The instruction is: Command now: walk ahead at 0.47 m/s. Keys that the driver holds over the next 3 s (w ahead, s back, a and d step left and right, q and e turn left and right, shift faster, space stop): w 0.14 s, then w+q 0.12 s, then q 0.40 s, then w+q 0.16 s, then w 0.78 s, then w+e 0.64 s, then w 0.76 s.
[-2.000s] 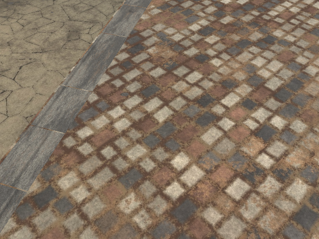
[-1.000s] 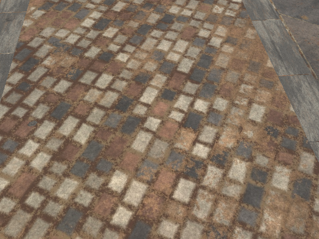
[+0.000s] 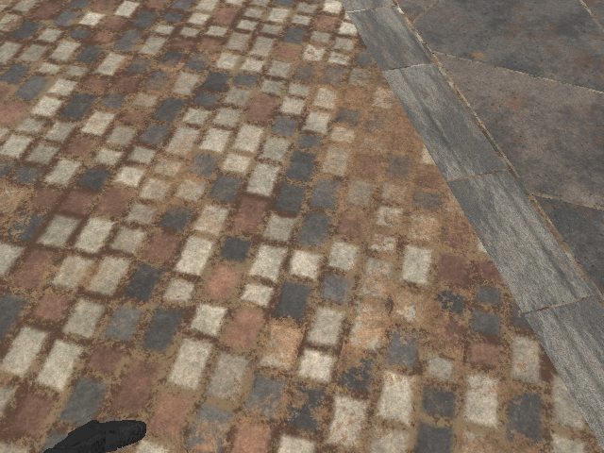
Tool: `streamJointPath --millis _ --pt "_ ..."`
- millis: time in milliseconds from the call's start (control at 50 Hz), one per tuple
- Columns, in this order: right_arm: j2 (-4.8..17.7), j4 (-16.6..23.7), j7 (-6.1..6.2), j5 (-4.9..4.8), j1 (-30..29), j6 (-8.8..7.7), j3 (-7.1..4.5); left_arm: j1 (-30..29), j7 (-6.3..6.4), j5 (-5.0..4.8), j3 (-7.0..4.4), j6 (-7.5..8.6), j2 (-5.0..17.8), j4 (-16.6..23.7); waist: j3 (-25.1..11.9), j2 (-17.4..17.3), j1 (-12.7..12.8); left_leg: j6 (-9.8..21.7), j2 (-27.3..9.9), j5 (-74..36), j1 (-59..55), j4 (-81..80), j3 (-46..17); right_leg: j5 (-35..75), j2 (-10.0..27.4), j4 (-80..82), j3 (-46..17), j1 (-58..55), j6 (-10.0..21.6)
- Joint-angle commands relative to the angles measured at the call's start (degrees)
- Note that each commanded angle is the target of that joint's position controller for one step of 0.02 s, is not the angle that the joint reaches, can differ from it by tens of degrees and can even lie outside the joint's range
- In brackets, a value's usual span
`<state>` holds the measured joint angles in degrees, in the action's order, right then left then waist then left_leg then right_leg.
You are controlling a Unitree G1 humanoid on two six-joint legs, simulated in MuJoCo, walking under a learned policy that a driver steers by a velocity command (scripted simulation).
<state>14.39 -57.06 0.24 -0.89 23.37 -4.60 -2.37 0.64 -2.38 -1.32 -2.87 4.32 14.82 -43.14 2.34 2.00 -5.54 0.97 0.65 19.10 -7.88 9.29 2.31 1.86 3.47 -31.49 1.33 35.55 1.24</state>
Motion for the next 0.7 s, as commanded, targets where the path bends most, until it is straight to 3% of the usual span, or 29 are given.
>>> streamJointPath --millis 20,40,60,80,100,120,140,160,180,220,260,300,340,380,420,480,520,560,580,600,620,640,660,680,700 --pt "11.5 2.1 0.5 -0.39 -0.2 0.13 -2.56 -5.4 -0.75 -0.12 -1.15 1.26 5.4 5.5 3.0 -7.9 3.4 7.8 -16.1 -35.8 1.9 2.2 -5.0 -2.6 -1.8 2.4 0.6 -3.1 2.5" --pt "12.3 2.3 0.6 -0.25 -0.7 0.46 -2.88 -2.0 -0.58 -0.03 -1.83 1.16 6.9 4.8 0.0 -9.0 5.6 7.3 -16.0 -46.6 0.7 6.8 -4.5 -4.9 -3.4 1.8 1.7 -8.2 3.6" --pt "12.3 2.5 0.67 -0.05 -1.6 1.0 -2.87 5.8 -0.18 -0.06 -2.98 0.96 8.8 2.6 -5.0 -9.2 10.0 6.2 -14.5 -55.4 1.8 16.0 -2.7 -5.2 -5.2 2.3 3.2 -18.4 5.4" --pt "11.2 3.0 0.82 0.38 -1.6 1.27 -2.35 15.8 0.54 -0.03 -4.17 0.63 11.2 -0.2 -11.3 -8.3 14.5 4.4 -12.0 -51.7 10.0 28.7 -1.6 -4.5 -3.1 1.0 1.0 -34.2 7.4" --pt "4.8 4.7 0.35 1.04 4.3 0.61 -0.49 23.9 1.08 1.67 -5.46 0.37 17.0 -1.8 -21.8 4.1 13.1 1.4 -4.8 -26.9 31.8 52.0 -0.1 -10.7 12.6 0.2 -21.6 -58.7 15.1" --pt "2.6 3.4 -0.18 0.04 6.1 -0.86 0.45 24.7 0.73 1.03 -4.45 0.27 14.2 -2.8 -29.4 12.8 12.0 0.5 2.4 12.5 41.7 65.2 -7.1 -21.6 20.1 12.3 -44.6 -63.5 20.0" --pt "9.4 5.4 -0.63 -1.68 -0.5 -2.07 -1.49 20.3 0.65 0.61 -3.16 0.39 10.5 -2.4 -19.5 8.8 12.5 1.8 -1.4 11.4 48.1 69.7 -10.1 -26.4 17.6 15.2 -39.4 -56.1 16.6" --pt "10.2 6.9 -0.67 -2.63 -5.4 -2.54 -1.64 15.6 0.85 0.78 -2.55 0.5 8.5 -1.6 -11.4 5.0 11.2 2.7 -4.2 6.9 49.2 68.8 -8.3 -23.9 16.0 16.6 -30.1 -46.5 14.4" --pt "9.2 7.1 -0.35 -2.07 -7.0 -2.38 -1.64 11.9 0.73 1.14 -2.03 0.9 7.0 -1.5 -6.3 0.3 8.9 2.6 -7.0 2.2 47.1 64.7 -7.3 -18.6 13.9 18.7 -23.4 -37.0 13.0" --pt "7.3 6.0 0.07 -1.08 -4.2 -0.58 -2.05 8.1 0.53 1.99 -1.6 1.94 4.9 -1.8 -3.6 2.3 5.1 2.3 -9.8 -2.5 40.3 60.0 -8.2 -13.6 10.7 22.4 -15.1 -27.3 11.2" --pt "5.1 5.9 0.36 -1.09 -3.2 1.04 -1.81 8.1 0.52 1.87 -1.79 2.79 5.1 -3.1 -1.9 2.3 3.9 1.4 -10.3 -3.7 39.4 57.9 -8.4 -11.0 10.3 25.3 -10.2 -22.9 11.5" --pt "5.3 7.4 0.87 -0.73 -5.9 1.83 -2.05 8.2 1.02 2.58 -1.95 3.2 6.1 -4.1 0.9 1.1 3.5 -0.1 -9.5 -7.4 42.0 54.0 -9.1 0.7 10.1 25.8 -4.7 -21.1 11.5" --pt "5.3 8.7 0.64 0.15 -7.8 1.53 -2.11 7.9 1.84 2.93 -2.03 3.01 6.9 -4.6 0.9 1.1 3.2 -1.2 -8.3 -14.3 41.9 46.4 -8.2 12.9 8.4 24.2 1.7 -21.3 10.6" --pt "4.2 10.3 -0.33 0.64 -11.7 1.06 -1.6 7.5 2.74 2.68 -2.05 2.43 7.8 -4.4 0.4 0.9 4.5 -1.4 -7.3 -22.3 38.7 36.7 -4.4 16.2 6.4 22.9 6.7 -21.2 9.2" --pt "3.3 12.5 -1.32 0.78 -16.0 1.02 -1.12 9.8 3.63 2.25 -2.18 1.63 8.9 -5.0 -0.3 0.0 6.6 -1.5 -6.2 -26.1 38.4 31.3 -2.2 18.1 7.6 21.3 7.5 -24.7 9.2" --pt "4.8 15.3 -2.63 0.63 -18.0 1.53 -1.55 11.1 4.39 1.14 -2.71 -0.34 10.3 -5.7 -1.4 0.9 7.1 -0.3 -5.5 -21.3 40.6 27.2 -1.6 19.9 10.6 16.5 7.4 -32.9 8.4" --pt "6.5 16.7 -3.43 0.84 -17.1 1.75 -2.3 10.4 4.97 0.29 -3.17 -1.79 11.2 -5.2 -2.5 1.8 5.9 1.4 -3.9 -14.6 39.6 25.9 -0.4 24.5 12.0 10.8 7.2 -36.2 7.1" --pt "9.5 15.6 -3.68 0.73 -8.9 1.44 -4.03 9.0 5.62 -0.06 -3.28 -3.16 11.0 -4.1 -6.6 0.8 1.6 4.0 0.0 -15.0 29.7 20.3 1.7 27.9 9.6 -3.2 8.5 -35.6 4.5" --pt "13.7 15.0 -2.73 0.96 -4.2 1.21 -5.6 11.5 5.52 0.71 -2.88 -3.25 10.0 -3.7 -10.4 -5.2 0.0 6.6 -1.8 -34.2 19.0 16.6 -3.7 17.3 5.0 -16.5 9.8 -29.8 0.8" --pt "19.1 16.0 -1.37 1.25 -4.4 1.75 -6.5 16.5 4.69 3.85 -1.09 -2.74 4.1 -1.9 -16.1 -19.0 5.4 15.1 -15.7 -62.9 1.6 22.3 -22.8 -31.3 -3.4 -35.9 9.2 -10.4 -3.5" --pt "17.5 18.2 -1.62 1.92 -4.3 1.69 -5.66 17.0 3.65 2.63 -0.63 -1.88 5.5 -1.4 -26.8 -16.8 3.9 24.7 -23.2 -53.3 -6.6 17.0 -41.2 -44.5 -9.2 -49.2 -3.3 -0.7 -4.3" --pt "14.4 19.8 -1.84 1.75 -6.8 1.85 -5.02 12.7 3.06 0.68 -1.54 -1.63 9.0 -1.0 -24.6 -8.7 1.9 22.3 -20.4 -44.8 -3.5 14.5 -35.8 -39.5 -5.8 -50.6 -7.8 2.2 -3.1" --pt "12.3 20.3 -1.55 0.78 -10.2 2.02 -4.5 9.4 3.28 0.3 -1.52 -1.87 8.7 0.1 -18.5 -5.0 2.9 19.1 -17.8 -36.2 2.7 13.4 -30.3 -34.3 -3.9 -47.5 -7.1 3.9 -2.7" --pt "10.7 20.2 -1.16 -0.19 -11.5 2.35 -4.07 8.8 3.78 1.05 -1.7 -2.28 8.6 -0.3 -14.2 -1.3 4.1 16.6 -15.3 -24.1 9.6 11.1 -27.4 -30.4 -1.5 -42.4 -7.0 3.3 -2.7" --pt "9.8 20.4 -0.75 -0.29 -12.7 2.63 -3.82 8.4 4.09 1.37 -2.07 -2.79 9.3 0.2 -11.9 -2.8 5.5 15.3 -13.4 -12.1 15.6 8.3 -26.7 -27.7 -0.2 -37.3 -7.2 0.4 -2.3"
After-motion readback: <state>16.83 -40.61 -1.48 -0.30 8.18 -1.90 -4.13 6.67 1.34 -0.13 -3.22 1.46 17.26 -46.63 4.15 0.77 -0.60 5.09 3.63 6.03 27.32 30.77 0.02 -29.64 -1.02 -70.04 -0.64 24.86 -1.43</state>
